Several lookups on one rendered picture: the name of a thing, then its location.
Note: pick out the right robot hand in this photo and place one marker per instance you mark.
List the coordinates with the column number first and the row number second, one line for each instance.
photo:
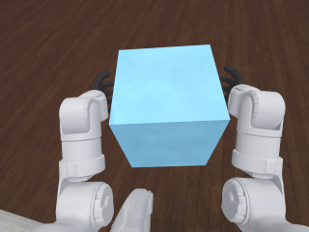
column 238, row 80

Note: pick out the robot left thigh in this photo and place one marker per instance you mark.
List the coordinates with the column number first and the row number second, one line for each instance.
column 131, row 217

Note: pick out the right robot forearm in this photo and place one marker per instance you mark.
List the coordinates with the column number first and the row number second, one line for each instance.
column 260, row 123

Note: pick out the left robot forearm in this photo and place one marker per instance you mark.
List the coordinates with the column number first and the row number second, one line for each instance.
column 80, row 130

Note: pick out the robot left upper arm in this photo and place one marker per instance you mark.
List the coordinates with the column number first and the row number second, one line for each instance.
column 82, row 207

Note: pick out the carton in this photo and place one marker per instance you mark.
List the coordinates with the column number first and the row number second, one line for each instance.
column 168, row 107

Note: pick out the robot right upper arm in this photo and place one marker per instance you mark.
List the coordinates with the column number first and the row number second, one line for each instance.
column 256, row 205

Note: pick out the left robot hand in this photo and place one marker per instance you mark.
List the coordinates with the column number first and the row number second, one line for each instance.
column 97, row 85

